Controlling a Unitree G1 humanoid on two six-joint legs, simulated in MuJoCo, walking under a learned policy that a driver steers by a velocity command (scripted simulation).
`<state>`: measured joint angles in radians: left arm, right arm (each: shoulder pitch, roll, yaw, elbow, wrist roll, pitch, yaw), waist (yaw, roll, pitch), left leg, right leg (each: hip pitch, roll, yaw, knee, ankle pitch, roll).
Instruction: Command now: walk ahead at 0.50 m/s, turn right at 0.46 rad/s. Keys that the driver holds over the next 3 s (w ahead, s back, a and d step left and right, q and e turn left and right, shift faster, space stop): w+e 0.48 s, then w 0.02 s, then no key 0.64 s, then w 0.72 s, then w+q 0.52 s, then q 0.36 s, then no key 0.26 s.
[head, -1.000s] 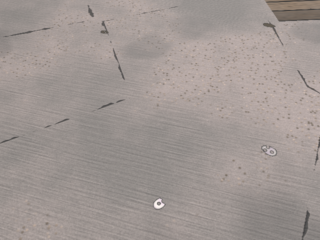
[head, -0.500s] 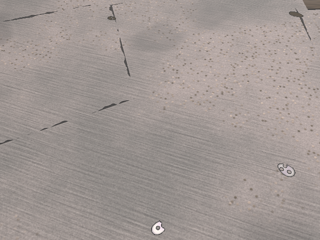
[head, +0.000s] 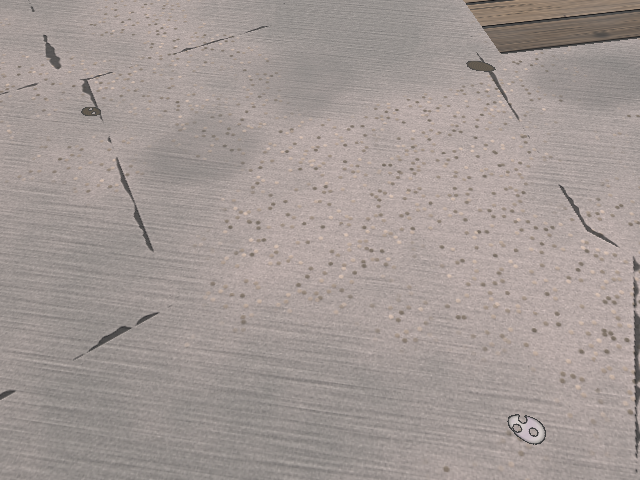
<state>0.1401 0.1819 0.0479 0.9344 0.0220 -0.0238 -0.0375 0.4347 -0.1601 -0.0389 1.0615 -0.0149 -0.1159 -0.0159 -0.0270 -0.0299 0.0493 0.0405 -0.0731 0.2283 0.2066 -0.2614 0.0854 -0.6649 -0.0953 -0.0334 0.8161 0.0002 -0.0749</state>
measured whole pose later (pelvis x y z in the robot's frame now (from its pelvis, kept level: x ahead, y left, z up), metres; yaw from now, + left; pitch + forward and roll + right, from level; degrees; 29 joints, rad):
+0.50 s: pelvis +0.28 -0.05 +0.00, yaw -17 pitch +2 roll +0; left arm 0.39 0.24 0.08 0.95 0.00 -0.06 0.00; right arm 0.06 -0.23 -0.05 0.78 -0.04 -0.03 0.02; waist 0.06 0.03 0.04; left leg -0.68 0.13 -0.04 0.89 -0.12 -0.04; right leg -0.07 0.15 0.07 0.28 -0.22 -0.14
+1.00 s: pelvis +0.46 -0.05 +0.00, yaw -23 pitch +0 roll +0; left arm 0.22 0.22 0.03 0.92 0.03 0.04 0.01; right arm 0.25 -0.20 0.00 0.89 -0.02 -0.04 0.00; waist -0.01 -0.03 0.05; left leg -0.30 -0.04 0.07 0.39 -0.09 0.07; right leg -0.35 0.00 0.06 0.74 -0.39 -0.01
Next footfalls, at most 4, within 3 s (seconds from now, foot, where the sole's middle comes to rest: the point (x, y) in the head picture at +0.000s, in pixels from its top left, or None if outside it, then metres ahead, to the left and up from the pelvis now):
0.18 right None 0.25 -0.08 -0.78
0.68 left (334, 425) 0.59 -0.03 -0.78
1.08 right None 0.45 -0.19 -0.78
1.88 right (449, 328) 0.83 -0.31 -0.78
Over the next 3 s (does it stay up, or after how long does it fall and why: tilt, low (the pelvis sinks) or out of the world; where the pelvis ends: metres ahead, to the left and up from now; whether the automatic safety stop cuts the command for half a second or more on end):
stays up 1.15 -0.32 -0.01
